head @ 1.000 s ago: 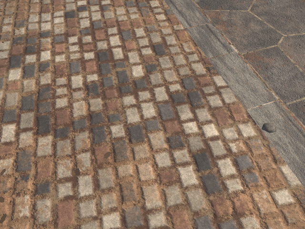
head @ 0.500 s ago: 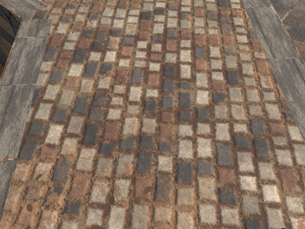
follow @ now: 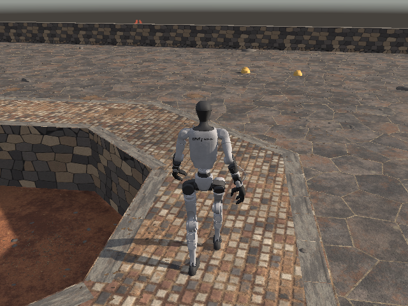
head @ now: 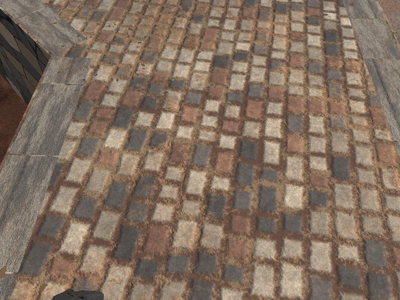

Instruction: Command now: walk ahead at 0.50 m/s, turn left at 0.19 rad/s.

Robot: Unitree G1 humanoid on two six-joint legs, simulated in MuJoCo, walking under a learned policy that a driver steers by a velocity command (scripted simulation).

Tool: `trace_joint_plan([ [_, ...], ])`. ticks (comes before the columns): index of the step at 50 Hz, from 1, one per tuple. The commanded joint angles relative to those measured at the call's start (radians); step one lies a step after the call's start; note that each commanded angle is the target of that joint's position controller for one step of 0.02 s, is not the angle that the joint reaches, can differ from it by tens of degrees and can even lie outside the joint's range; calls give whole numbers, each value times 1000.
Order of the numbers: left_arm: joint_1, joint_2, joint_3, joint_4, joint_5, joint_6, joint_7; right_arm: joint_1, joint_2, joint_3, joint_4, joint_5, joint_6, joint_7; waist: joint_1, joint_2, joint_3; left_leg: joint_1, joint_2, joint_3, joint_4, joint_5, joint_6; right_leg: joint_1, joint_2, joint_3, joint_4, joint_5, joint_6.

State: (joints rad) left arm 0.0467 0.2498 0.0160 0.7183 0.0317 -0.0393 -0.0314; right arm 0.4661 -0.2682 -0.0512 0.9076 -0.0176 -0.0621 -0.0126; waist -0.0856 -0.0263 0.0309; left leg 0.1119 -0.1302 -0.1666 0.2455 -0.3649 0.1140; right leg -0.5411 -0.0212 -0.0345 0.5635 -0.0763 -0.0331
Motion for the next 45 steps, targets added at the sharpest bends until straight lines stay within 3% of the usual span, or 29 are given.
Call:
trace_joint_plan([
  [1, 224, 146, 50, 11, -5, -30, 26, -31, -174, -33, -34, -4, -15, -3, 166, 78, -102, -77, 234, -34, 342, 1025, 24, 357, 56, -20, -100, -37, -66],
  [2, 380, 200, 65, 36, 14, -39, 43, -28, -136, -21, -55, 2, -20, 3, 224, 11, -219, -235, 188, -7, 596, 767, 10, 602, -110, 153, -108, -124, -111],
  [3, 445, 314, 96, 47, 30, -33, 43, 111, -48, -6, -61, 40, -19, 8, 176, -234, -346, -554, -6, 88, 976, 88, -42, 858, -386, 640, -174, -168, -263],
  [4, 380, 233, 83, 53, -7, -20, 29, 79, -121, -15, -45, 1, -17, 3, 147, -136, -282, -666, 15, 32, 1064, -115, -27, 770, -385, 787, -274, -221, -264],
  [5, 278, 168, 68, 35, -18, -18, 24, -4, -123, -18, -57, -6, -14, 7, 115, -47, -118, -697, 71, 31, 1060, -37, -27, 613, -353, 619, -288, -250, -249],
  [6, 230, 118, 56, 34, -13, -23, 19, -66, -109, -10, -70, -9, -14, 14, 109, 16, -54, -686, 108, 43, 1009, 16, -29, 512, -303, 500, -316, -182, -226],
  [7, 223, 99, 48, 46, -10, -29, 21, -92, -96, -9, -76, -11, -8, 21, 92, -2, -15, -670, 135, 60, 959, 32, -31, 449, -257, 405, -340, -103, -200],
  [9, 242, 90, 42, 78, -15, -43, 21, -75, -74, -2, -69, -23, 12, 33, 64, -52, -13, -611, 157, 87, 898, 52, -47, 384, -205, 297, -373, 21, -175],
  [12, 296, 111, 48, 116, -25, -60, 16, -129, -56, 6, -82, -26, 22, 44, 61, -50, -2, -672, 187, 129, 828, 112, -69, 397, -188, 224, -416, 108, -189],
  [17, 365, 106, 46, 161, -29, -57, 14, -355, -25, 28, -149, -19, 19, 53, 106, -44, 38, -724, 213, 196, 551, 295, -103, 426, -133, 114, -444, 194, -162],
  [22, 434, 125, 47, 202, -22, -53, 20, -484, -29, 35, -183, -10, 12, 49, 143, -48, 43, -662, 180, 226, 366, 341, -85, 512, -168, 100, -400, 286, -147],
  [25, 431, 136, 49, 218, -16, -45, 30, -478, -50, 27, -188, -14, 4, 41, 122, -49, 42, -600, 157, 221, 305, 246, -49, 576, -204, 120, -321, 411, -136],
  [26, 419, 142, 50, 221, -15, -42, 34, -416, -60, 19, -170, -17, -2, 36, 90, -49, 16, -516, 132, 222, 271, 210, -36, 581, -199, 122, -245, 518, -126],
  [27, 405, 143, 49, 222, -19, -38, 34, -285, -76, 8, -125, -23, -13, 27, 29, -21, -50, -349, 109, 231, 198, 228, -15, 555, -164, 98, -94, 572, -109],
  [28, 396, 122, 41, 206, -26, -41, 32, -115, -129, -11, -79, -41, -26, 14, -34, 28, -161, -94, 203, 135, 188, 219, 22, 412, -117, 71, 119, 420, -90],
  [29, 471, 13, 12, 162, -60, -43, 25, 0, -240, -41, -73, -63, -25, 2, -33, 225, -323, 234, 514, -264, 152, 116, 123, 76, 14, -12, 479, -70, -41],
  [30, 470, 93, 36, 181, -40, -32, 37, -17, -219, -43, -69, -26, -8, 8, -26, 203, -338, 179, 585, -460, 44, 63, 153, -41, 66, 45, 631, -445, -49],
  [31, 406, 123, 50, 178, -27, -24, 37, -116, -155, -26, -81, -12, -3, 11, 15, 115, -174, 34, 533, -316, 17, 5, 124, -78, 4, 93, 658, -375, -59],
  [32, 368, 95, 45, 174, -27, -24, 29, -190, -96, -11, -91, -8, -8, 15, 39, 96, -77, -95, 487, -195, -33, 37, 99, -66, -34, 94, 621, -302, -57],
  [33, 356, 77, 46, 178, -24, -16, 23, -220, -63, -3, -88, -7, -16, 14, 61, 105, -23, -180, 443, -96, -71, 92, 62, -34, -56, 88, 580, -263, -54],
  [34, 364, 68, 48, 182, -9, -1, 15, -228, -44, 3, -77, -2, -23, 10, 87, 117, 7, -243, 402, -15, -97, 140, 29, -2, -70, 87, 557, -236, -45],
  [35, 377, 52, 47, 186, -2, 12, 8, -224, -51, 1, -72, -3, -32, 8, 100, 134, 4, -270, 400, 26, -106, 194, 31, 23, -71, 76, 561, -216, -36],
  [38, 310, 42, 52, 161, -4, 29, -6, -191, -66, -8, -51, 6, -55, 5, 111, 96, 17, -251, 385, 132, -135, 303, 35, -53, -83, 67, 552, -125, -18],
  [41, 211, 35, 52, 125, -5, 34, -13, -142, -61, -9, -26, 2, -55, 3, 98, 88, 38, -210, 371, 218, -136, 380, 36, -144, -90, 54, 479, -26, -4],
  [45, 74, 12, 38, 73, -3, 29, -25, -109, -64, -8, -4, 1, -53, -1, 73, 90, 65, -183, 354, 316, -121, 472, 25, -123, -70, -5, 255, 89, -6],
])
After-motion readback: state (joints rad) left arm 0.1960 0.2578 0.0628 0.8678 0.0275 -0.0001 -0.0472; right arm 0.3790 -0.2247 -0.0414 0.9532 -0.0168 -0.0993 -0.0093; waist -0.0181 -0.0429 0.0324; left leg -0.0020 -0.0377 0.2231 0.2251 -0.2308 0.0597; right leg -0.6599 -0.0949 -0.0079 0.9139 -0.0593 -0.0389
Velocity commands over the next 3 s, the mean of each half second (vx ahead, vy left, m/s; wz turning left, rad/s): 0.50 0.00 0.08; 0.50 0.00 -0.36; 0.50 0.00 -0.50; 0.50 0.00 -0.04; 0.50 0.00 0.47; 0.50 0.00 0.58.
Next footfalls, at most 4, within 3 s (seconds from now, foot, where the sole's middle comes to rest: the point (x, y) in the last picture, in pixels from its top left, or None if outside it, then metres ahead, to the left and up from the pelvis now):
0.04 right None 0.19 -0.10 -0.77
0.56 left None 0.46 0.10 -0.77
1.10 right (222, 229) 0.70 -0.12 -0.77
1.64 left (210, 151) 1.06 -0.11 -0.77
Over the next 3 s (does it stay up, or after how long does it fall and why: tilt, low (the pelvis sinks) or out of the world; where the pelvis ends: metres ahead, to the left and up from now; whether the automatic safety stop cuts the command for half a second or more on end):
stays up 1.50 -0.30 0.01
